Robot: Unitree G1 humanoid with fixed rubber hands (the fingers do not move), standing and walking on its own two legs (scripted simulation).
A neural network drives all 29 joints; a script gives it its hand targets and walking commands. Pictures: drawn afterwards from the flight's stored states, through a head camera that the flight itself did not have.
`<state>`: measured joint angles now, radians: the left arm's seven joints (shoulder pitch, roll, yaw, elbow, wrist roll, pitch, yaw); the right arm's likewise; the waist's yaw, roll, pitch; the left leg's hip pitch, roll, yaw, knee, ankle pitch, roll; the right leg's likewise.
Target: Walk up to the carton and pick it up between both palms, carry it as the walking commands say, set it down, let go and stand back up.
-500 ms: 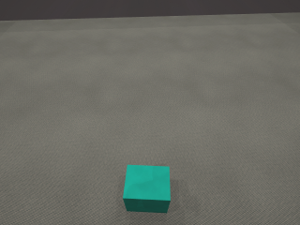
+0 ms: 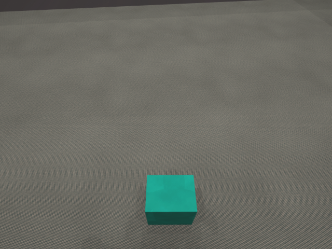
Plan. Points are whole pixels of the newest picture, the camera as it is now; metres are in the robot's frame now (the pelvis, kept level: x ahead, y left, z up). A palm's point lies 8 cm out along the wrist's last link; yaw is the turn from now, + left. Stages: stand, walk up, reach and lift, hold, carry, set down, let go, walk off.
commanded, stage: walk up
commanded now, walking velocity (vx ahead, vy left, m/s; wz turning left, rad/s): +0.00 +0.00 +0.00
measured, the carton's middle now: (170, 200) +0.45 -0.02 -0.64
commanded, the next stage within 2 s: stand in 0.42 s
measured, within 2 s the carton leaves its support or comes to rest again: neither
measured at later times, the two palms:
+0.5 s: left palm out of the picture +0.03 +0.24 -0.13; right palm out of the picture +0.03 -0.23 -0.14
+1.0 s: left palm out of the picture +0.13 +0.23 -0.11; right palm out of the picture +0.13 -0.23 -0.12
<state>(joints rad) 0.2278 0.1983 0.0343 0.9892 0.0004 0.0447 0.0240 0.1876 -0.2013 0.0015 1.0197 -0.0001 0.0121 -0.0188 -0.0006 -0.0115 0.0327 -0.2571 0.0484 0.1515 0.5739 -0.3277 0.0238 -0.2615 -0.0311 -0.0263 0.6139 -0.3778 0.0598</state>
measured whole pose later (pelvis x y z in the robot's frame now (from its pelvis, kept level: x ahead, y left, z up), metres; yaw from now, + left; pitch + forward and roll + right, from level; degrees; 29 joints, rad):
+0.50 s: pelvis -0.02 +0.00 +0.00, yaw +0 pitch +0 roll +1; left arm 0.22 0.19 0.03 1.02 0.00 0.01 0.03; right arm 0.20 -0.20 0.00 1.07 0.00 0.01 -0.02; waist 0.00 0.02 -0.01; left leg -0.24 0.03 0.17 0.54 -0.29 0.02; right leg -0.25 -0.05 -0.03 0.58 -0.32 0.01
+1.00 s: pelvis -0.02 +0.00 -0.01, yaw +0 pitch +3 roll +0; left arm 0.02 0.19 0.03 0.71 0.00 0.37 -0.01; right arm 0.05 -0.20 0.00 0.66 0.00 0.36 0.01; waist 0.00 0.02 0.05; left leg -0.36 0.04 0.15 0.63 -0.31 0.02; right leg -0.35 -0.03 -0.03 0.63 -0.33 0.01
